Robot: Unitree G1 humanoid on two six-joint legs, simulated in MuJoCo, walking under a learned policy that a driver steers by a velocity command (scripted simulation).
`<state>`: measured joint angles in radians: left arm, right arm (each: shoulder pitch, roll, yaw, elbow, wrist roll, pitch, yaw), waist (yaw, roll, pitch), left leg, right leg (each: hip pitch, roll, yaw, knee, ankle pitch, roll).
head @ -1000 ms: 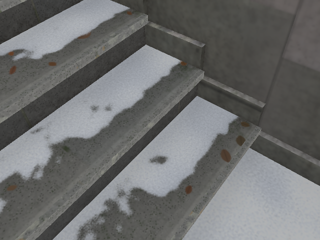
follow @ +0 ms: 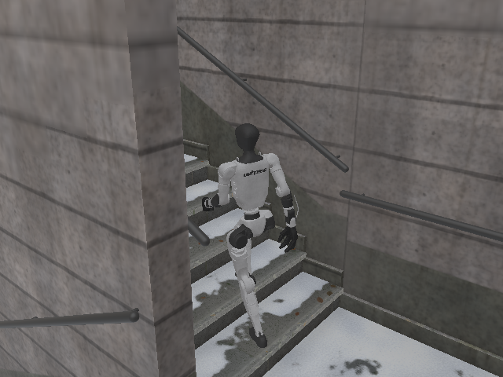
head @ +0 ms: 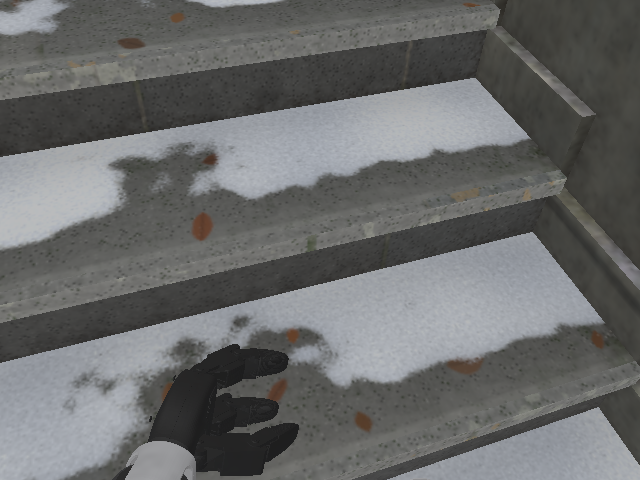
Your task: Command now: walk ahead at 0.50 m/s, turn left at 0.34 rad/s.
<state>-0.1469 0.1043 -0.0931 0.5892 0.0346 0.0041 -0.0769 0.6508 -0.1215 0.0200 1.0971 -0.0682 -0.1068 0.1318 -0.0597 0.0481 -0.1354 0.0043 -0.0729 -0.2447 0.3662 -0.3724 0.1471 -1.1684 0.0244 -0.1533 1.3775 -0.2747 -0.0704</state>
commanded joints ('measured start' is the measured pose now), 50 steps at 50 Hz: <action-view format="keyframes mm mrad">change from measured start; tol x64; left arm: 1 369 224 95 46 -21 -7 10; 28 796 174 117 481 -82 -162 58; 50 -235 48 5 48 -3 8 -13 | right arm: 1 -51 -297 -84 -46 15 -56 24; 21 -1029 -63 53 -420 36 121 -61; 29 -86 -252 -35 -155 -30 100 -110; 50 -115 -127 11 12 27 -6 -21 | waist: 1 259 9 -207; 50 69 122 61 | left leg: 1 -439 244 -114 350 1938 -72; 3 -792 -96 -134 1259 311 -161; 15 -1536 99 146 2005 192 106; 26 -691 -3 478 720 -21 -22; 29 96 284 -469 171 -84 243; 50 -402 298 234 -266 911 107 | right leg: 1 1103 29 199 -344 192 -103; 3 1320 -318 1154 -871 -271 -430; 18 881 -178 234 -1142 12 -143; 27 995 -261 106 -839 1642 -125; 30 346 25 248 323 64 -13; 44 -529 -83 272 797 16 -230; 50 329 -46 -13 82 -74 -68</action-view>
